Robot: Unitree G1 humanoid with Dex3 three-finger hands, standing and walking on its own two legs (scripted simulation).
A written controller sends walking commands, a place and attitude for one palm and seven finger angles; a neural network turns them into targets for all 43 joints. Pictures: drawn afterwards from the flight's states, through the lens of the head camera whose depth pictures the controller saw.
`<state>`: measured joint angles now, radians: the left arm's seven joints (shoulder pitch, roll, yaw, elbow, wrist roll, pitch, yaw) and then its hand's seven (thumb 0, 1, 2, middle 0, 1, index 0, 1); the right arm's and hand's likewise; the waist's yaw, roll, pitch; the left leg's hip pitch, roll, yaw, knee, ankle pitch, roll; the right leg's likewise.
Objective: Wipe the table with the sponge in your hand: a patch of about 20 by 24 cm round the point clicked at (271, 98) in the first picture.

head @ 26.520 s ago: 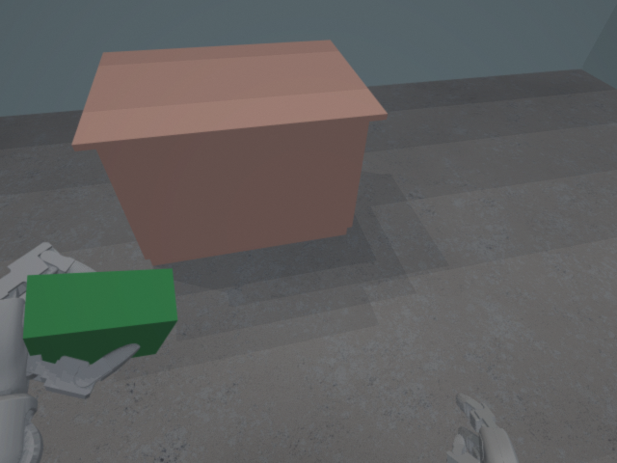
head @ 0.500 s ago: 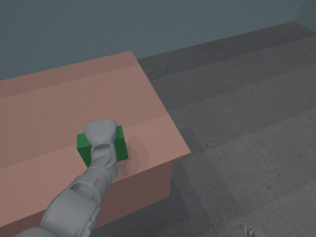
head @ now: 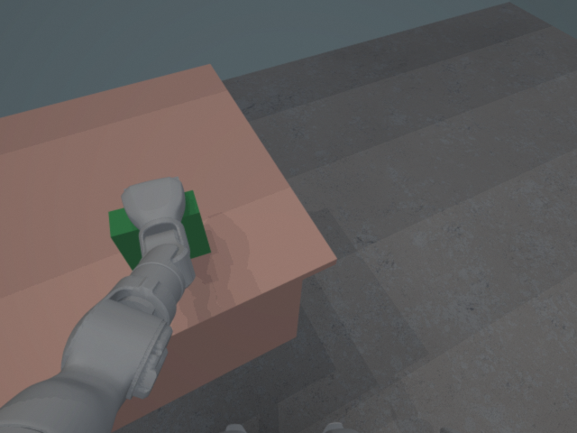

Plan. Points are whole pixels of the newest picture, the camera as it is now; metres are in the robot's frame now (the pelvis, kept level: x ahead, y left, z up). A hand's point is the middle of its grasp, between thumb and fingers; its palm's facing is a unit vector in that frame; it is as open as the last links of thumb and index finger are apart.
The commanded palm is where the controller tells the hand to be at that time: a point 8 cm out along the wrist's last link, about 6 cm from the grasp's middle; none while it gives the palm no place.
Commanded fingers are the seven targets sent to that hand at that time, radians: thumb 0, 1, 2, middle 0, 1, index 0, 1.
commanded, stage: wipe forward along the third lane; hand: left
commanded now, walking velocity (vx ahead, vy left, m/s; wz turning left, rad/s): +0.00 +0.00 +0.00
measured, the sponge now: (166, 240) +0.43 +0.20 -0.05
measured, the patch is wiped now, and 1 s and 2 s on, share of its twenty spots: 1.00 1.00 1.00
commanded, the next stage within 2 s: wipe back along the third lane in 0.80 s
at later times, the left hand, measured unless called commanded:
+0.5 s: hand (148, 196) +0.49 +0.23 -0.01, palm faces -0.10 +0.02 -0.99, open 9.6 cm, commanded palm +0.48 +0.22 +0.02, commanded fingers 0.00 0.10 1.30 -1.20 -1.60 -1.20 -1.60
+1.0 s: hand (142, 181) +0.53 +0.25 -0.01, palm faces -0.10 +0.02 -0.99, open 9.6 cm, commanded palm +0.50 +0.21 +0.02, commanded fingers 0.00 0.10 1.30 -1.20 -1.60 -1.20 -1.60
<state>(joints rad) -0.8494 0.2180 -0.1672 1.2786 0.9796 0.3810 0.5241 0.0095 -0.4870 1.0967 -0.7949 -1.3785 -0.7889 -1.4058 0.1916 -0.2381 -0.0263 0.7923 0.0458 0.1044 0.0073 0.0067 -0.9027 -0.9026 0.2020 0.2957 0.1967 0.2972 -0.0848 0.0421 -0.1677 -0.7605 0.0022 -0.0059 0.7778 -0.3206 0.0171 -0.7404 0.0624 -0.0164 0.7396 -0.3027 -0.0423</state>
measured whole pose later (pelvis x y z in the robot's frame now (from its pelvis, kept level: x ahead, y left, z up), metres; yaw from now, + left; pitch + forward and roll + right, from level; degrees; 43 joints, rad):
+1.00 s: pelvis +0.02 +0.04 -0.02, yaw -2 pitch +25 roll -5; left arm -1.12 0.38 -0.13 1.41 1.03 0.39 0.44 0.01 -0.49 1.10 -0.79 -1.38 -0.79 -1.41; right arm 0.28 -0.24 -0.02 0.76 0.02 0.10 0.06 0.00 -0.90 -0.90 0.20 0.30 0.20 0.30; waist -0.17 0.05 -0.18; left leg -0.97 0.00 -0.01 0.93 -0.40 0.07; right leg -0.91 0.06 -0.02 0.81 -0.34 0.00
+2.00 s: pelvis +0.04 +0.02 +0.01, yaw +0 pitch +16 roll -2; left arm -0.69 0.15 -0.26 1.12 0.98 0.41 0.52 0.00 -0.45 1.10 -0.74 -1.44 -0.74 -1.47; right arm 0.18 -0.23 -0.05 0.78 0.04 0.20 0.05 0.01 -0.90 -0.90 0.20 0.30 0.20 0.30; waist -0.02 0.03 -0.19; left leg -0.63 -0.01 0.00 0.72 -0.36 0.04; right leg -0.60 0.05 -0.01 0.65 -0.32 -0.02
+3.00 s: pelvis +0.03 +0.00 +0.02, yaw +0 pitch +10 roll -1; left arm -0.47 0.10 -0.30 0.91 0.98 0.46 0.51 0.02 -0.46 1.09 -0.76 -1.42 -0.75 -1.45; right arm 0.10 -0.21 -0.03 0.75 0.06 0.22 0.02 0.01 -0.90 -0.90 0.20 0.30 0.20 0.30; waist 0.01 0.04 -0.16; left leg -0.50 -0.01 0.00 0.65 -0.32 0.02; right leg -0.49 0.05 0.00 0.62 -0.31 -0.04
